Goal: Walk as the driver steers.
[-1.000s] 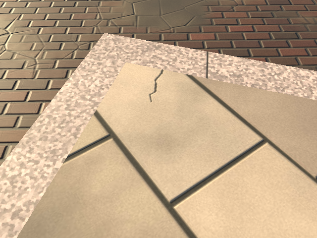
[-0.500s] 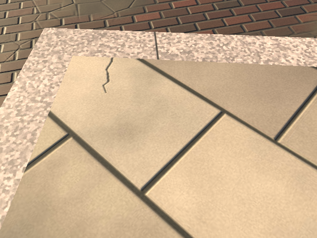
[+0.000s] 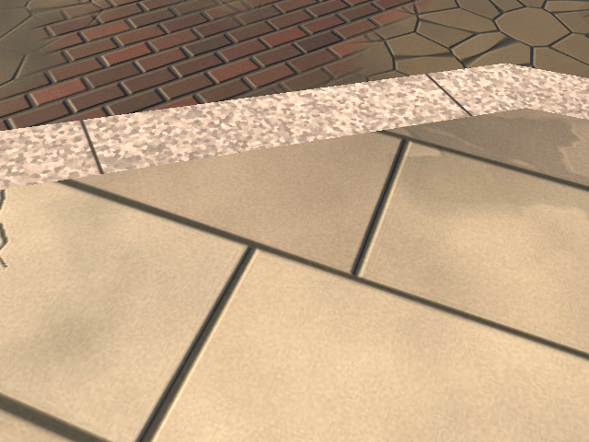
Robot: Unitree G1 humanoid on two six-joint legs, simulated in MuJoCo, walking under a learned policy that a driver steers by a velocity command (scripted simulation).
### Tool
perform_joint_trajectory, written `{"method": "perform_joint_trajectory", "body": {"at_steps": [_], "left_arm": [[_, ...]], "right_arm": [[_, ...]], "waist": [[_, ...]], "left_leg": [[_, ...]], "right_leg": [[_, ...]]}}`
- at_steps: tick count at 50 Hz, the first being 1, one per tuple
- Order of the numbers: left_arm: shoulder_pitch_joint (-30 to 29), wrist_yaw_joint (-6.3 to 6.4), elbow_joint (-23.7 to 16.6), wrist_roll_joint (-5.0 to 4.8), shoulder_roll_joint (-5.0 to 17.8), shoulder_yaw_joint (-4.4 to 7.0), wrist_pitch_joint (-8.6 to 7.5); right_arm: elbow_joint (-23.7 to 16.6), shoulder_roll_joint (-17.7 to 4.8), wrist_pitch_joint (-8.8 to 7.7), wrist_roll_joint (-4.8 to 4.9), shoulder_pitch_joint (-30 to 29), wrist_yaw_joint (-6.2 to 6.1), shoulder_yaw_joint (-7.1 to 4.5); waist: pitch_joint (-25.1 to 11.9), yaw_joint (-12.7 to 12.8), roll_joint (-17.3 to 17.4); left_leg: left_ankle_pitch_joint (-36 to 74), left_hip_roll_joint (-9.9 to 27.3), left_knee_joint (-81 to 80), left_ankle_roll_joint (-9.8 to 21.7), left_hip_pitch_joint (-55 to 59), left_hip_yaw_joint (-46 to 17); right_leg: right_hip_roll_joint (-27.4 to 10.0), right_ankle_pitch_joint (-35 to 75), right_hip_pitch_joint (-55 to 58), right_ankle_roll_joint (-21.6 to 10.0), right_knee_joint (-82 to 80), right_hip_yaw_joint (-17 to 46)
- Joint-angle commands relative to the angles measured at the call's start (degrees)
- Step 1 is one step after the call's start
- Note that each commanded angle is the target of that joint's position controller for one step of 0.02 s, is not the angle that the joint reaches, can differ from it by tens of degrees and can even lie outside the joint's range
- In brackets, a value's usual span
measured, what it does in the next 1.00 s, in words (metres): walks ahead: right foot, then left foot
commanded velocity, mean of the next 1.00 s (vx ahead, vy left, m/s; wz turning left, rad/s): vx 0.14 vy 0.00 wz -0.04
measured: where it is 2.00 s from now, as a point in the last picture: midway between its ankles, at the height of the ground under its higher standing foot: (256, 405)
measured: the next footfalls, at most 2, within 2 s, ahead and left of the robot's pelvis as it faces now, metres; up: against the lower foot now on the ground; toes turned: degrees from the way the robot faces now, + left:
right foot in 0.16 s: +0.22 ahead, -0.13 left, +0.00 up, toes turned -10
left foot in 0.76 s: +0.30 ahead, +0.01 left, +0.00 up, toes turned -4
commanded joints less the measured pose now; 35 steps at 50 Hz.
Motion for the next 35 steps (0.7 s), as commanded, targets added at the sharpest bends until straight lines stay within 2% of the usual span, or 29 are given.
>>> {"method": "perform_joint_trajectory", "body": {"at_steps": [1, 4, 5, 6, 7, 8, 9, 10, 11, 12, 13, 14, 15, 16, 17, 19, 21, 23, 25, 27, 31, 35], "left_arm": [[-12.78, -0.79, -8.09, -0.21, 1.03, -0.82, -1.60], [-14.08, -0.86, -9.28, -0.06, 0.70, -1.27, -1.79], [-12.34, -0.54, -8.95, 0.01, 0.68, -1.20, -1.95], [-8.58, 0.05, -8.05, 0.07, 1.23, -0.82, -2.25], [-0.93, 0.78, -5.95, 0.33, 2.38, -0.20, -2.95], [8.88, 1.78, -2.86, 1.05, 4.66, 0.84, -3.65], [12.21, 2.78, -2.47, 1.49, 9.93, 1.90, -4.02], [13.54, 3.48, -4.48, -1.05, 15.36, 3.13, -3.78], [13.76, 4.40, -2.92, -2.20, 12.51, 2.71, -3.10], [9.83, 4.88, -2.26, -2.45, 9.04, 1.47, -3.33], [6.62, 4.94, -2.15, -2.38, 5.78, 0.41, -3.51], [4.62, 5.09, -2.18, -2.68, 4.52, -0.20, -3.68], [2.94, 4.90, -2.10, -2.87, 3.63, -0.73, -3.80], [4.08, 4.75, -1.64, -2.56, 4.34, -0.87, -4.50], [4.45, 4.61, -0.81, -2.42, 4.70, -0.85, -4.91], [4.31, 4.66, -0.16, -2.02, 4.92, -0.99, -5.13], [6.23, 5.01, 1.15, -2.13, 4.54, -1.43, -4.99], [7.68, 5.33, 2.29, -2.16, 3.94, -1.84, -4.75], [8.31, 5.76, 3.47, -1.81, 2.40, -2.65, -4.71], [9.09, 6.18, 4.69, -1.29, 2.30, -2.99, -4.77], [10.02, 7.21, 6.06, -1.17, 5.08, -2.21, -3.75], [10.50, 8.13, 6.90, -1.58, 6.51, -1.33, -2.37]], "right_arm": [[-1.07, -7.83, -0.81, -0.07, 2.18, -0.29, -1.70], [0.81, -8.91, 0.04, 0.05, 3.20, -0.73, -1.84], [1.25, -9.45, 0.42, 0.20, 2.59, -0.92, -1.83], [1.79, -10.63, 0.79, 0.47, 2.64, -1.14, -1.99], [2.06, -11.60, 1.13, 1.01, 2.51, -1.37, -2.05], [1.61, -11.77, 1.12, 1.51, 1.76, -1.46, -1.91], [-0.94, -5.37, 1.02, 1.78, 4.19, -0.71, -0.28], [-4.19, -6.74, 1.04, 2.13, 4.12, -0.41, -0.48], [-4.09, -9.13, 1.42, 1.76, -1.67, -0.57, -1.36], [-4.44, -6.82, 1.14, 2.31, -3.47, -0.52, -0.37], [-3.39, -6.21, 1.23, 1.55, -3.34, -0.48, -0.13], [-2.79, -6.49, 2.17, 0.23, -2.21, -0.36, -0.31], [-1.27, -6.14, 3.40, -0.43, 0.59, -0.19, -0.31], [-1.22, -5.47, 4.22, -0.57, 2.16, -0.09, -0.30], [-0.78, -5.21, 4.60, -0.41, 2.53, 0.04, -0.28], [-0.16, -4.81, 4.93, -0.14, 1.40, 0.22, -0.37], [-0.78, -4.95, 5.22, -0.26, -2.11, 0.40, -0.48], [-1.14, -4.65, 5.59, -0.15, -5.15, 0.37, -0.35], [-0.48, -3.65, 5.89, 0.11, -6.66, 0.33, 0.13], [-0.30, -3.28, 6.09, 0.33, -8.81, 0.15, 0.47], [-1.30, -4.88, 5.84, 0.22, -11.49, -0.15, 0.24], [-2.12, -4.07, 5.37, 0.61, -11.60, -0.47, 0.19]], "waist": [[8.10, -1.98, 9.13], [7.95, -1.58, 9.49], [7.12, -0.19, 9.63], [4.19, 1.75, 10.00], [-1.06, 5.18, 9.48], [-7.42, 9.89, 7.50], [-14.77, 8.64, -2.63], [-23.53, 8.97, -9.11], [-19.21, 9.69, 0.25], [-11.64, 7.21, -0.30], [-6.57, 4.70, 2.45], [-4.25, 2.60, 2.00], [-3.65, 0.85, 2.11], [-3.68, 0.27, -0.38], [-3.83, -0.30, -0.24], [-4.17, -0.35, 0.30], [-3.86, 0.76, -0.59], [-3.18, 1.65, -1.08], [-2.11, 2.12, -1.23], [-0.59, 2.93, -1.57], [1.17, 3.96, -1.61], [1.53, 4.50, -0.14]], "left_leg": [[15.85, 15.76, -4.94, 7.62, 1.70, -6.03], [26.01, 15.98, -1.10, 6.67, 2.62, -2.13], [39.32, 15.43, 3.37, 5.98, 2.04, 0.04], [54.24, 15.12, 10.91, 5.38, 1.96, 1.63], [59.57, 14.39, 21.96, 4.44, 0.14, 2.94], [49.77, 12.63, 35.89, 2.29, -7.79, 4.04], [4.42, 8.34, 53.86, 0.02, -28.08, 2.78], [-19.19, -0.31, 69.60, -1.69, -37.95, -4.35], [-10.27, 3.43, 69.74, -1.36, -39.65, -10.83], [-6.36, 4.72, 66.98, -1.27, -39.20, -10.30], [-5.08, 6.31, 61.69, -1.26, -37.45, -10.47], [-4.30, 6.74, 58.44, -1.54, -34.63, -10.68], [-2.75, 6.59, 56.31, -1.59, -30.10, -10.30], [-2.70, 5.42, 55.40, -1.93, -28.36, -9.84], [-1.59, 4.97, 54.06, -2.12, -28.72, -9.66], [1.86, 4.22, 50.84, -2.25, -29.37, -9.09], [4.75, 3.82, 47.68, -2.21, -31.38, -8.96], [6.67, 3.83, 43.99, -2.09, -32.14, -9.26], [8.02, 3.91, 38.35, -1.73, -30.68, -9.71], [8.17, 3.26, 33.79, -1.05, -28.24, -9.83], [0.62, 1.00, 30.42, 0.74, -27.31, -9.08], [-6.26, -0.08, 24.05, 2.74, -26.25, -7.60]], "right_leg": [[-1.12, -0.58, -7.39, -1.42, -8.00, -4.63], [0.41, -5.73, -0.82, -4.51, -14.96, -8.99], [2.46, -7.46, 4.11, -5.77, -17.14, -10.71], [5.43, -8.65, 10.28, -6.99, -18.42, -12.33], [7.97, -5.75, 20.00, -8.39, -21.43, -12.21], [7.38, -0.16, 34.67, -10.00, -25.89, -8.69], [-9.53, 0.95, 54.06, -13.93, -26.12, 11.72], [-24.35, 23.01, 60.07, -22.32, -30.69, 39.01], [-20.38, 36.90, 56.06, -20.57, -29.66, 26.72], [-18.12, 45.49, 47.93, -19.32, -29.55, 18.20], [-14.35, 44.69, 41.05, -15.83, -31.19, 12.91], [-11.71, 43.34, 35.95, -13.86, -32.76, 10.17], [-9.86, 44.03, 31.08, -12.02, -34.99, 7.12], [-10.33, 51.18, 29.35, -13.15, -34.73, 6.48], [-9.61, 53.56, 29.68, -12.94, -34.92, 5.13], [-7.60, 50.26, 29.58, -11.58, -35.83, 2.70], [-7.09, 49.46, 31.05, -10.32, -36.20, 2.19], [-7.05, 45.58, 32.03, -9.40, -36.53, 2.34], [-7.58, 41.40, 32.26, -8.69, -37.38, 1.31], [-8.39, 39.82, 31.81, -8.59, -37.69, 0.43], [-11.16, 39.57, 34.44, -10.83, -34.37, 1.22], [-13.35, 37.51, 37.98, -12.74, -28.74, 3.37]]}}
